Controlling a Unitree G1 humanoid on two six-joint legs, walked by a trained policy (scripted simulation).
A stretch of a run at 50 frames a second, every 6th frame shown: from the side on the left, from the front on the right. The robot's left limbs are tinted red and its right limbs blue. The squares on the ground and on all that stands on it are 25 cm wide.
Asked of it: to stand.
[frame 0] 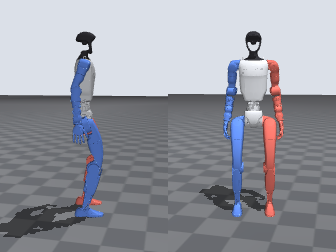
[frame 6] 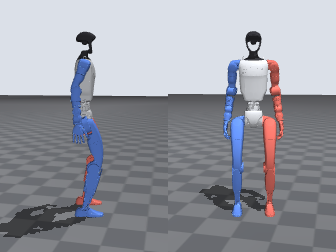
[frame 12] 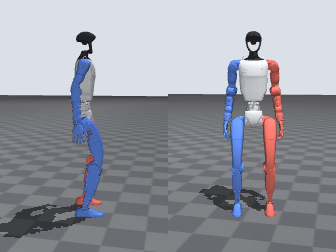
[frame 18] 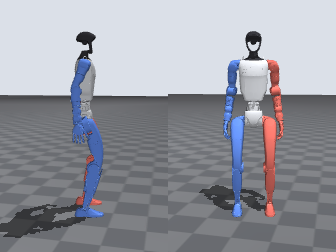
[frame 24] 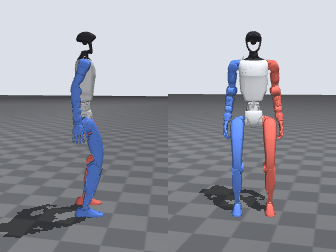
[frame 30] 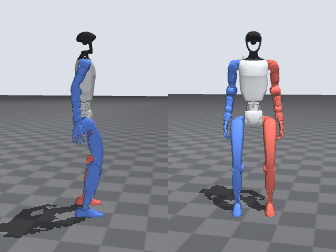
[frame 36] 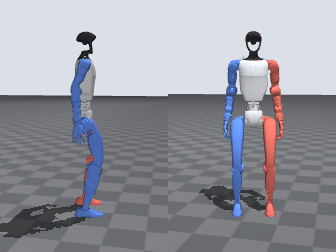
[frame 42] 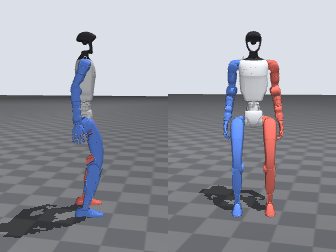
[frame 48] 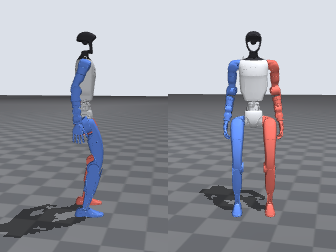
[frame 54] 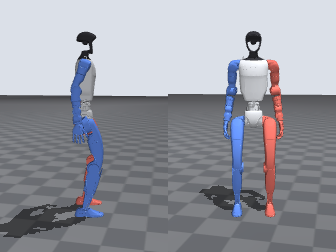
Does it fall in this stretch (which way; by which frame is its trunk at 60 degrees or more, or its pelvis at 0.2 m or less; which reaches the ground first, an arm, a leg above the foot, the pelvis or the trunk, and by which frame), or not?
no
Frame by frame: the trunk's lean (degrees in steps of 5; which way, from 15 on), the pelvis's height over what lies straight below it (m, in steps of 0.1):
0: 0, 0.8
6: 0, 0.8
12: 0, 0.8
18: 0, 0.8
24: 0, 0.8
30: 0, 0.8
36: 0, 0.8
42: 0, 0.8
48: 0, 0.8
54: 0, 0.8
